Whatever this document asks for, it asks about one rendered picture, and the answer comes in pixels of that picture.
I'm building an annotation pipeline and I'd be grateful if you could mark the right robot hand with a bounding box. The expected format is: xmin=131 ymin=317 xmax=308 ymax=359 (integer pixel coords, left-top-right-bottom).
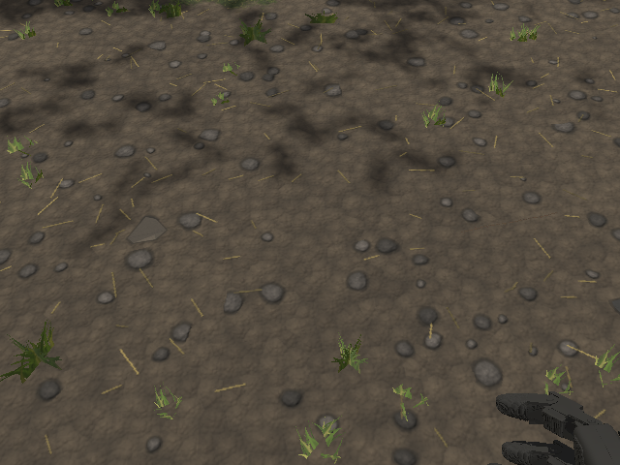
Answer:
xmin=487 ymin=391 xmax=620 ymax=465

